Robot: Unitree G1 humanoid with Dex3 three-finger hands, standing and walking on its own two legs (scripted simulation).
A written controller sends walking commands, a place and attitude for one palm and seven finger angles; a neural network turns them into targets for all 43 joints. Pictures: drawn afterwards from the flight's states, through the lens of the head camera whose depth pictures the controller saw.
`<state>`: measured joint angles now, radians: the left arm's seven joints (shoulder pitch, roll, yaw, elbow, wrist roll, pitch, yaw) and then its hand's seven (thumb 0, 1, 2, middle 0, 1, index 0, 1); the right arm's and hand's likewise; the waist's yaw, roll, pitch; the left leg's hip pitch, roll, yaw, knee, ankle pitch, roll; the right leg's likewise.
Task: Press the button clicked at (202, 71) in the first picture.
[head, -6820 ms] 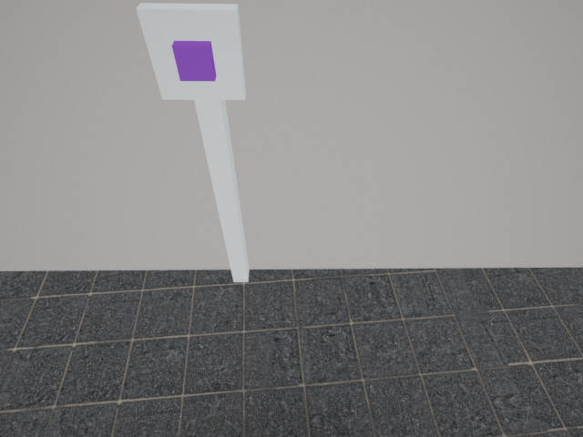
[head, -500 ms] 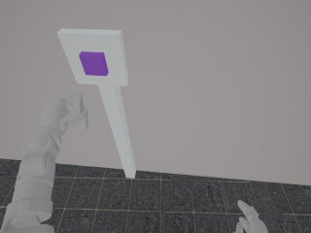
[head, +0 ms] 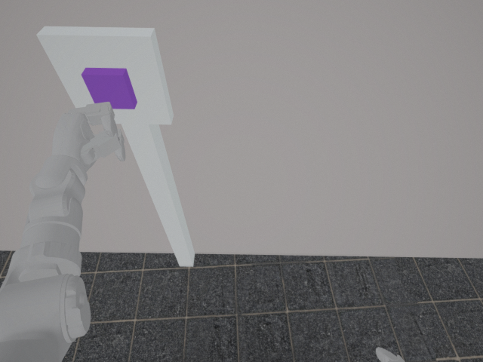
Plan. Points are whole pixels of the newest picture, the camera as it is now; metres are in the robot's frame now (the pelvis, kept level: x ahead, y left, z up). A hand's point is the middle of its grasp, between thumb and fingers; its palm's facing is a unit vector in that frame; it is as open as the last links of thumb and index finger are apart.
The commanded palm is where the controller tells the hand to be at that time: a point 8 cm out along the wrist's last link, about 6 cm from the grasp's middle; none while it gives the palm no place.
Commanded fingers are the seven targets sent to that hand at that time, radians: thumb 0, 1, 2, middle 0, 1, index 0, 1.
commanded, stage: aim a knuckle at the button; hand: left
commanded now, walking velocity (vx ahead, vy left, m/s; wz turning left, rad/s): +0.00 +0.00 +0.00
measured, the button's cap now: (111, 88) +0.54 +0.24 +0.16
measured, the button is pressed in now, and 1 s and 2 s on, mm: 0 0 8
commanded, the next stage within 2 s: press the button with the knuckle in 1.04 s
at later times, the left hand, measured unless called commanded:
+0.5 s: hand (108, 138) +0.43 +0.22 +0.14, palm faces +0.00 -1.00 -0.02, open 3.1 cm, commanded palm +0.41 +0.26 +0.13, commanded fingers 0.00 0.90 0.90 -1.30 -1.50 -1.30 -1.50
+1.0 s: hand (111, 138) +0.43 +0.21 +0.14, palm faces -0.01 -1.00 -0.02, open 3.1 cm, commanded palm +0.41 +0.26 +0.13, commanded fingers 0.00 0.90 0.90 -1.30 -1.50 -1.30 -1.50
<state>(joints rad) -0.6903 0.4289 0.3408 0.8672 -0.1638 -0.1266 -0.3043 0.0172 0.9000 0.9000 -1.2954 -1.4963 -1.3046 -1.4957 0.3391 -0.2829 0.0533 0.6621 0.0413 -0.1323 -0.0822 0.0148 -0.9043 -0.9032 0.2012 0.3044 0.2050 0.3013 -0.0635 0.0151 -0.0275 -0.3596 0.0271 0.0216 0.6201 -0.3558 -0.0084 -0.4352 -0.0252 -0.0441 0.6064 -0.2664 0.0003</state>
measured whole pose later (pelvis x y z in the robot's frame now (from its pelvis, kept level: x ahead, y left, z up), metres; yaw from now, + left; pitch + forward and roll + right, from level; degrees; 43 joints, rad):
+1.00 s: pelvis -0.01 +0.01 +0.00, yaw -1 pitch +7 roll -1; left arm -0.72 0.46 0.36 0.93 -0.18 -0.18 -0.33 0.02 0.90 0.90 -1.30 -1.50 -1.30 -1.50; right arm 0.39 -0.28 0.05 0.62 0.04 -0.06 -0.06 0.01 -0.90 -0.90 0.20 0.30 0.20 0.30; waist -0.07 0.02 -0.06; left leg -0.43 0.03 0.03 0.68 -0.37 0.00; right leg -0.50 -0.02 -0.03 0.64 -0.26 0.01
